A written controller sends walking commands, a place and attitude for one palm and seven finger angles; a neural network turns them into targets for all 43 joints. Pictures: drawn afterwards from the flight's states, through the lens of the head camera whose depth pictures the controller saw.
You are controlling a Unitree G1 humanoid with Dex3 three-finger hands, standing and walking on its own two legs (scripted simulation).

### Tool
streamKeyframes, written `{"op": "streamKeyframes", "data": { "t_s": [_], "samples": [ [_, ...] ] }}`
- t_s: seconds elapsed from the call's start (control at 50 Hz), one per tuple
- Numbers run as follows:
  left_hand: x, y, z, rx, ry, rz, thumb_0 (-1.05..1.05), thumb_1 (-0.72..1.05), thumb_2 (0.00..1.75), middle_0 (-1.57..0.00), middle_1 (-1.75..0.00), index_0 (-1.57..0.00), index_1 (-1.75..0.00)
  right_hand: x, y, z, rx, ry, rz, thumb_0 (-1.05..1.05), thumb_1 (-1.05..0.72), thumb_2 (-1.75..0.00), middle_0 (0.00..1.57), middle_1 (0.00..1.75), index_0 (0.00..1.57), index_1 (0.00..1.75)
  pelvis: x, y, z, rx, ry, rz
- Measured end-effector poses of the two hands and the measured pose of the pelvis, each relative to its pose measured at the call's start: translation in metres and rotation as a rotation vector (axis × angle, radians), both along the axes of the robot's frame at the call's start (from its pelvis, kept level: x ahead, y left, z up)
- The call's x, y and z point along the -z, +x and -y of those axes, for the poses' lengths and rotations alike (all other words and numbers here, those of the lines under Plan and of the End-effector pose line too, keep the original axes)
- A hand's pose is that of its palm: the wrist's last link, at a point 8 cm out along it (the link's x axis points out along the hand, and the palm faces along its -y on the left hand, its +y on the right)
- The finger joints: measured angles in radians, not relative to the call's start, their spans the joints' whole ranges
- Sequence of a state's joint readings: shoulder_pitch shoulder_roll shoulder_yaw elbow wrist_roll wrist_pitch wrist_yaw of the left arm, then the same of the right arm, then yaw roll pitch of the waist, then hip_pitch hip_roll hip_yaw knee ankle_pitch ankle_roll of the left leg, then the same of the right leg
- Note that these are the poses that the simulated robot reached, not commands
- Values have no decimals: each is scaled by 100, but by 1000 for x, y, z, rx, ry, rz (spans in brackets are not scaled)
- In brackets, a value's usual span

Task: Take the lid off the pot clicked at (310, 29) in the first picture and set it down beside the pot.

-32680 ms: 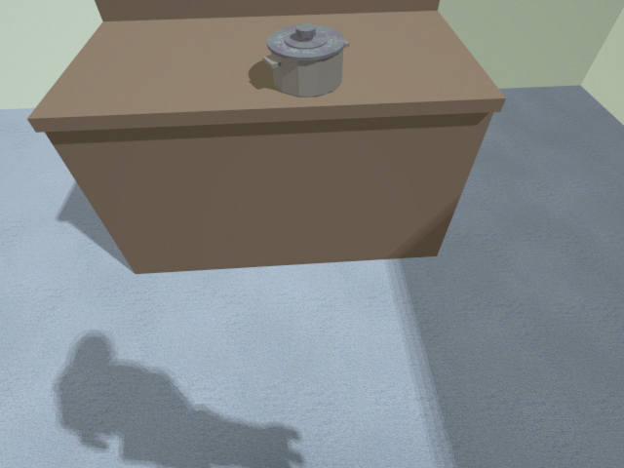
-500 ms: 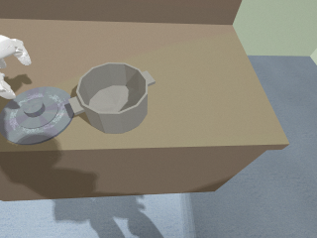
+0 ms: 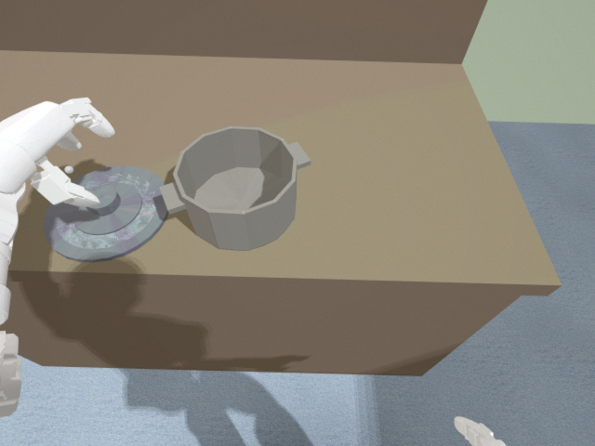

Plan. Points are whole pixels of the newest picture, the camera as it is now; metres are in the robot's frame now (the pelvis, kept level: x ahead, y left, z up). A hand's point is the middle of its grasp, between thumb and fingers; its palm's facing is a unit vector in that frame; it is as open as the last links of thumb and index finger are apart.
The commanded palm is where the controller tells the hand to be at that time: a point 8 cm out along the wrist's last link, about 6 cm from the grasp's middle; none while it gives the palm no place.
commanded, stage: draw the hand back to the body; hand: left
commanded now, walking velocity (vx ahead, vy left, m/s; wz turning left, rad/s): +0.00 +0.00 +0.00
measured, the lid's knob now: (102, 199) +0.48 +0.35 +0.00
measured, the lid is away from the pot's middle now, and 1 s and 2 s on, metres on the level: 0.23 0.23 0.23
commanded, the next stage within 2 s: step back with the hand held close in 1.72 s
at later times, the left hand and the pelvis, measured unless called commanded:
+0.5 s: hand (99, 165) +0.38 +0.25 +0.18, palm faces +0.47 -0.83 -0.31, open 9.7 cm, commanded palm +0.32 +0.28 +0.19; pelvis +0.04 -0.06 +0.01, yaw -2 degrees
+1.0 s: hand (112, 235) +0.30 +0.21 +0.17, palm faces +0.47 -0.83 -0.30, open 7.6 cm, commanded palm +0.24 +0.23 +0.19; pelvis +0.02 -0.08 +0.01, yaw -1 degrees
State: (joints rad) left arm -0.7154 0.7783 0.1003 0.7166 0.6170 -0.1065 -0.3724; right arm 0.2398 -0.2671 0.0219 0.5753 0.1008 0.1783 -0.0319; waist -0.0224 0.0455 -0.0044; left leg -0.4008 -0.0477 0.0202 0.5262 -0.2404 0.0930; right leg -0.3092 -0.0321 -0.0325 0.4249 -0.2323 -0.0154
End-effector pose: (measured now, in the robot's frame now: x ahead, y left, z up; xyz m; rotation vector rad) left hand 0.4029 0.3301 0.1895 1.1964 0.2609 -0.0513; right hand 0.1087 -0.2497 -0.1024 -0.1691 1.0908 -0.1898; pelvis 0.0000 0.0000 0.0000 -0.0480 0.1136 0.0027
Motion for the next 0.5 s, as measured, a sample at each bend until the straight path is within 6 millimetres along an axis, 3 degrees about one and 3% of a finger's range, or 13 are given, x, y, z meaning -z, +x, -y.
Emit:
{"op": "streamKeyframes", "data": {
  "t_s": [0.08,0.16,0.32,0.5],
  "samples": [
    [1,-12,14,-77,-508,368,0,3,55,-34,-91,-34,-92,-9,12,-4,-56,-21,73,1,-91,-90,20,30,20,30,-3,5,7,17,11,47],
    [5,-15,22,-178,-733,540,0,4,56,-33,-90,-34,-91,-19,21,2,-68,-38,136,1,-90,-90,20,30,20,30,-6,12,16,25,13,73],
    [2,-29,34,-254,-795,647,0,14,60,-31,-83,-31,-84,-20,29,33,-39,-44,191,1,-90,-90,20,30,20,30,-7,28,34,41,21,89],
    [2,-63,49,-308,-758,655,0,32,67,-29,-70,-29,-71,-11,40,66,-31,-38,173,1,-90,-90,20,30,20,30,-7,37,57,33,29,100]
  ]
}}
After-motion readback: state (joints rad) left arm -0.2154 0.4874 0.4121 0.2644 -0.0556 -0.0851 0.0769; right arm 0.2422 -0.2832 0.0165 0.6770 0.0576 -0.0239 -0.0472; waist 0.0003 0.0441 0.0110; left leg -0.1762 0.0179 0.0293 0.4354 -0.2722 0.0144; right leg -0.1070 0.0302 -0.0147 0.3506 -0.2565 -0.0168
